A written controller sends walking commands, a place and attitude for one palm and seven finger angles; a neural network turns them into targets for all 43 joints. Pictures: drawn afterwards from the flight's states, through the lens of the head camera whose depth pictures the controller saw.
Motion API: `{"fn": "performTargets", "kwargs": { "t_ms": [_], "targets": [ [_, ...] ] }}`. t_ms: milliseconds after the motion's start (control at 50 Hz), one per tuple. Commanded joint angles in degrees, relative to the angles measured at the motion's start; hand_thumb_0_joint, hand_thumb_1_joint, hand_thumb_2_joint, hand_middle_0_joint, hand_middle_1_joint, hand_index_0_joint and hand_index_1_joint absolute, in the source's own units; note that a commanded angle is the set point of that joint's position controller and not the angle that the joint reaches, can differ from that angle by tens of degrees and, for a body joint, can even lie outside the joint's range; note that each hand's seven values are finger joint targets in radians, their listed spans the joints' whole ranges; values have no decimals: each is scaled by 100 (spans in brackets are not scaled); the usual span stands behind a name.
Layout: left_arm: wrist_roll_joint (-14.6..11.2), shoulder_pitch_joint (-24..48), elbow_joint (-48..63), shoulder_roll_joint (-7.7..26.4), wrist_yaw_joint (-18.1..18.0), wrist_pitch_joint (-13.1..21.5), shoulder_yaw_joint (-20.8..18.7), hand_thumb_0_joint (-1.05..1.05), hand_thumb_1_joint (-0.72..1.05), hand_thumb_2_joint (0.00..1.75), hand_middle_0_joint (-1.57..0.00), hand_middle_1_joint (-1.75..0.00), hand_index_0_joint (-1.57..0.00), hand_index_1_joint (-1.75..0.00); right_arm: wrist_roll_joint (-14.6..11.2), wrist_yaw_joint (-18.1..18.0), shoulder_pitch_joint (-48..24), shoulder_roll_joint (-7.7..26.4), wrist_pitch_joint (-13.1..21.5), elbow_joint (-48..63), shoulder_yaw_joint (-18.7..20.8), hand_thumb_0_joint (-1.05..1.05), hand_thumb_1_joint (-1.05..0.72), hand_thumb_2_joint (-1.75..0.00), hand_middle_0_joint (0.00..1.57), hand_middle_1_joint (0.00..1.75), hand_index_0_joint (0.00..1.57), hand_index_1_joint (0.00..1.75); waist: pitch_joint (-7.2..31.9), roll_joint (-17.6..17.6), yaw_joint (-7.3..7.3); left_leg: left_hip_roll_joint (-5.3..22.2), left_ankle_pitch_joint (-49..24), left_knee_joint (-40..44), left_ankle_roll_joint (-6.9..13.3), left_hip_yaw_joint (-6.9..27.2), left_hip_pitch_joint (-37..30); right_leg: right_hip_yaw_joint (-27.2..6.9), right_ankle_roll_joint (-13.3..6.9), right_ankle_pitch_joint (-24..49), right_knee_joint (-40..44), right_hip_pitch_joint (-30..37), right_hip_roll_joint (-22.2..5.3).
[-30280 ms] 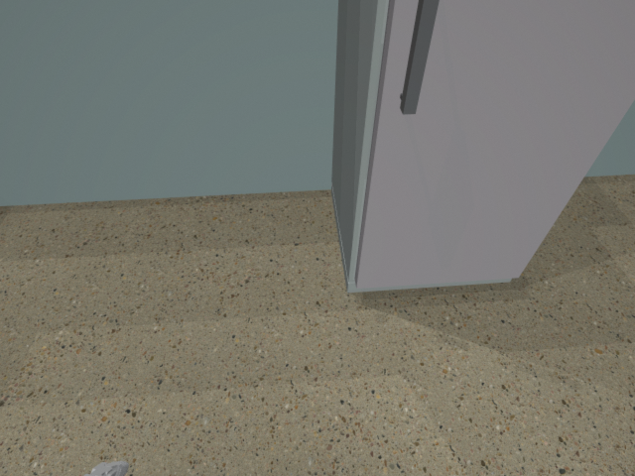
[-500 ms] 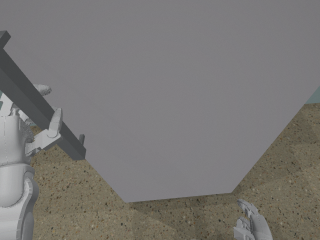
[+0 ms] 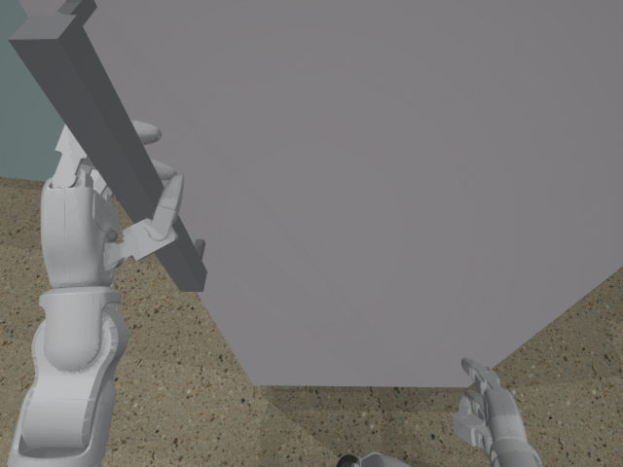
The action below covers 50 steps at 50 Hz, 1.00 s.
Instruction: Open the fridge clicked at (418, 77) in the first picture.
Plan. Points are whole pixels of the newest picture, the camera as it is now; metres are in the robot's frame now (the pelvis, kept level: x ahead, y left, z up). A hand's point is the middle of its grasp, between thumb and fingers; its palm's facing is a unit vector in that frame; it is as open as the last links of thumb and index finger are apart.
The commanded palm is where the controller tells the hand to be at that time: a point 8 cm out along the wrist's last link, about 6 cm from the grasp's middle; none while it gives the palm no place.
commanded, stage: walk backward, drawing the door open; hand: left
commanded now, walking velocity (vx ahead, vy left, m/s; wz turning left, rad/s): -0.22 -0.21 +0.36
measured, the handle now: (153, 182) +0.34 +0.15 +0.22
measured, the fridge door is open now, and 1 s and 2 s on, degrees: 8 39 73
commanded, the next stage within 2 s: stop walking and hold the door back in 1.90 s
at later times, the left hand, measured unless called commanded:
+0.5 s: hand (155, 359) +0.18 +0.11 +0.22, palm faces +0.29 -0.94 -0.20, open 7.3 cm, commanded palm +0.13 +0.16 +0.21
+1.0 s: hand out of the picture +0.02 +0.02 +0.21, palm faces +0.49 -0.85 -0.21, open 7.7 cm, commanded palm -0.04 +0.05 +0.22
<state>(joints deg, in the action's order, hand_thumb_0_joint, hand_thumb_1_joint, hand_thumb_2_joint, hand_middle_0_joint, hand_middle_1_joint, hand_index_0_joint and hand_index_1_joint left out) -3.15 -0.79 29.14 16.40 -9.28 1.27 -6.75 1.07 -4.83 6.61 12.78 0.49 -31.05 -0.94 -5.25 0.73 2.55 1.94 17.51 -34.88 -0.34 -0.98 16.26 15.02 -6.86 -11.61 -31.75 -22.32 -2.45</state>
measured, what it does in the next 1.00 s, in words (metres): steps to the right, turning left: right foot, then left foot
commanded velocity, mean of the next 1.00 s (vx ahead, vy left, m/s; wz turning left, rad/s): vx -0.18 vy -0.27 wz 0.45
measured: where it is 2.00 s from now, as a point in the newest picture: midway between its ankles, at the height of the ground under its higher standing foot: outside the picture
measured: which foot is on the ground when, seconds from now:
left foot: down 0.00-0.26, up 0.28-0.58, down 0.60-0.86, up 0.88-1.00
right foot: down 0.00-0.04, up 0.06-0.22, down 0.24-0.60, up 0.62-0.82, down 0.84-1.00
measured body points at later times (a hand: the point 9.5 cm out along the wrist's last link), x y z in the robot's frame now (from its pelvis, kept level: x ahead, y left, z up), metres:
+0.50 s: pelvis -0.11 -0.07 +0.01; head -0.05 -0.08 +0.46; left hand +0.16 +0.16 +0.23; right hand +0.11 -0.26 -0.09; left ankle -0.17 +0.08 -0.68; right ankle -0.03 -0.11 -0.73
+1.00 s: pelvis -0.19 -0.21 +0.01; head -0.13 -0.21 +0.45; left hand -0.01 +0.07 +0.22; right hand +0.05 -0.34 -0.11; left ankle -0.25 -0.09 -0.67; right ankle -0.13 -0.26 -0.73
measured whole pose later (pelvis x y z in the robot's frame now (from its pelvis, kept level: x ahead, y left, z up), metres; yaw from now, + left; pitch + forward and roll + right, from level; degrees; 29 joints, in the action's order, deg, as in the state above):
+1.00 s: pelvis -0.19 -0.21 +0.01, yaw +27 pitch -1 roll +2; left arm -3.5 -1.1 29.8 13.2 -3.5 2.4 -5.1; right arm 0.9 -3.4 7.6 9.9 2.5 -36.0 1.6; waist -8.9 1.4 1.9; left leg 0.9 31.1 -58.5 -2.2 -1.2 26.3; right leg 7.4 -4.7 -13.6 -31.5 -17.1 -1.1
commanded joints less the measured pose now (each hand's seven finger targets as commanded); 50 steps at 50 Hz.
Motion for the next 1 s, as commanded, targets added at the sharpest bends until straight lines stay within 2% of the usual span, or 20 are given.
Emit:
{"fn": "performTargets", "kwargs": {
  "t_ms": [0, 40, 60, 180, 220, 240, 260, 320, 480, 540, 560, 600, 640, 680, 780, 820, 840, 860, 900, 980],
  "targets": [
    [-91, 1557, 1724, 756, -70, 966, -445, 0, 90, 90, -45, -140, -45, -140, -135, 45, -120, 577, 252, 930, 245, 0, -90, -90, 20, 30, 20, 30, 2396, 943, -154, 1482, -3917, 1192, 695, 1834, -1209, -844, 871, 1135, -603, 967, -98],
    [42, 2065, 1940, 749, 90, 992, -338, 0, 90, 90, -45, -140, -45, -140, 21, 156, -307, 290, 387, 841, 103, 0, -90, -90, 20, 30, 20, 30, 1914, 1583, -71, 1924, -5720, 1316, 988, 2400, -1094, -1287, 748, -1466, -1655, 27, 246],
    [95, 1915, 1727, 652, 134, 958, -345, 0, 90, 90, -45, -140, -45, -140, 0, 202, -300, 268, 415, 749, 155, 0, -90, -90, 20, 30, 20, 30, 1823, 1216, -154, 1846, -5546, 1193, 985, 2163, -1006, -1481, 701, -1665, -1739, 55, 273],
    [33, 2145, 1441, 518, 251, 938, -220, 0, 90, 90, -45, -140, -45, -140, -82, 363, -255, 383, 503, 545, 269, 0, -90, -90, 20, 30, 20, 30, 2144, 1118, -152, 1134, -4676, 583, 451, 1263, -1340, -1450, 817, 134, 795, 1279, 377],
    [33, 2171, 1339, 804, 281, 983, -432, 0, 90, 90, -45, -140, -45, -140, -158, 363, -245, 304, 416, 588, 251, 0, -90, -90, 20, 30, 20, 30, 2373, 109, -79, 476, -3235, -76, 38, 476, -627, -1683, 699, 2873, 1082, 2163, -198],
    [-51, 2066, 1232, 1032, 272, 1014, -757, 0, 90, 90, -45, -140, -45, -140, -206, 332, -183, 276, 430, 640, 384, 0, -90, -90, 20, 30, 20, 30, 2555, -1117, -92, -90, -645, -984, -206, 76, 148, -2197, 198, 4262, 840, 2504, -997],
    [-93, 1772, 1093, 1070, 285, 1022, -961, 0, 90, 90, -45, -140, -45, -140, -198, 293, -390, 229, 468, 703, 400, 0, -90, -90, 20, 30, 20, 30, 2562, -1595, -361, -403, 1232, -2112, -152, 383, 643, -2619, -141, 5040, 760, 2385, -1543],
    [-37, 1605, 1243, 767, 224, 1044, -848, 0, 90, 90, -45, -140, -45, -140, -60, 200, -529, -83, 463, 643, 94, 0, -90, -90, 20, 30, 20, 30, 2513, -695, -374, -225, 1386, -2579, -142, 625, 1145, -2530, -456, 4860, 445, 2592, -1733],
    [67, 1515, 1430, 520, 118, 1043, -509, 0, 90, 90, -45, -140, -45, -140, 28, 93, -201, 117, 305, 732, 132, 0, -90, -90, 20, 30, 20, 30, 2516, -920, -279, -399, 800, -230, -21, -196, 250, -1996, -175, 2252, 1171, 2339, -1216],
    [35, 1771, 1551, 362, 192, 982, -79, 0, 90, 90, -45, -140, -45, -140, -61, 129, 22, 288, 246, 871, 249, 0, -90, -90, 20, 30, 20, 30, 2336, 8, -41, 129, -1091, 1818, 124, 115, -1193, -1280, 472, 958, 439, 1409, -451],
    [51, 1929, 1583, 338, 246, 991, 36, 0, 90, 90, -45, -140, -45, -140, -80, 177, -51, 504, 250, 1033, 323, 0, -90, -90, 20, 30, 20, 30, 2038, 934, -96, 1241, -2484, 1915, 537, 1503, -1462, -946, 854, 214, -278, 505, 155],
    [105, 2443, 1786, 452, 377, 948, 99, 0, 90, 90, -45, -140, -45, -140, -27, 294, -153, 400, 407, 974, 386, 0, -90, -90, 20, 30, 20, 30, 1789, 1182, -64, 2603, -4223, 1964, 1484, 3146, -1440, -1539, 869, -1664, -2365, -552, 285],
    [186, 2100, 1541, 418, 445, 959, -102, 0, 90, 90, -45, -140, -45, -140, -6, 305, -345, 388, 473, 711, 434, 0, -90, -90, 20, 30, 20, 30, 1134, 918, -218, 2345, -3857, 1646, 1363, 2250, -780, -2052, 834, -1303, -2789, -541, 81],
    [146, 1718, 1233, 1, 497, 808, 241, 0, 90, 90, -45, -140, -45, -140, -78, 355, -278, 480, 520, 547, 483, 0, -90, -90, 20, 30, 20, 30, 1086, 694, -262, 1787, -3110, 1391, 847, 1385, -642, -1817, 863, -1060, -1984, 36, 162],
    [97, 1808, 1509, 246, 512, 810, -63, 0, 90, 90, -45, -140, -45, -140, -159, 336, -359, 436, 561, 496, 457, 0, -90, -90, 20, 30, 20, 30, 1516, 978, -200, 1117, -2038, 1085, 453, 1415, -104, -1380, 1029, -113, 784, 1853, 401],
    [69, 1738, 1684, 565, 533, 836, -256, 0, 90, 90, -45, -140, -45, -140, -236, 333, -288, 256, 515, 458, 394, 0, -90, -90, 20, 30, 20, 30, 1725, -178, -104, 237, -1242, 190, 52, 547, 19, -1446, 856, 1006, 1350, 2150, -105],
    [34, 1726, 1756, 969, 486, 856, -715, 0, 90, 90, -45, -140, -45, -140, -235, 309, -340, 197, 507, 519, 470, 0, -90, -90, 20, 30, 20, 30, 1869, -1328, -134, -206, 441, -817, -162, -91, 585, -1889, 368, 1410, 1271, 2153, -965],
    [0, 1311, 1726, 873, 489, 852, -811, 0, 90, 90, -45, -140, -45, -140, -227, 230, -491, 239, 568, 581, 597, 0, -90, -90, 20, 30, 20, 30, 2096, -2079, -398, -283, 1416, -2368, -85, 98, 729, -2371, -118, 1318, 1246, 1832, -1523],
    [53, 897, 1628, 597, 532, 815, -594, 0, 90, 90, -45, -140, -45, -140, -59, 137, -579, 89, 626, 482, 449, 0, -90, -90, 20, 30, 20, 30, 1819, -1017, -431, -51, 1659, -3228, -96, 226, 1411, -2274, -542, 2173, 787, 1934, -1605],
    [85, 1129, 1989, 507, 508, 871, -480, 0, 90, 90, -45, -140, -45, -140, 73, 3, -391, -1, 537, 614, 304, 0, -90, -90, 20, 30, 20, 30, 1925, -1070, -376, -87, 1557, -1889, -111, -493, 896, -1509, -427, 1913, 949, 2032, -1399]
  ]
}}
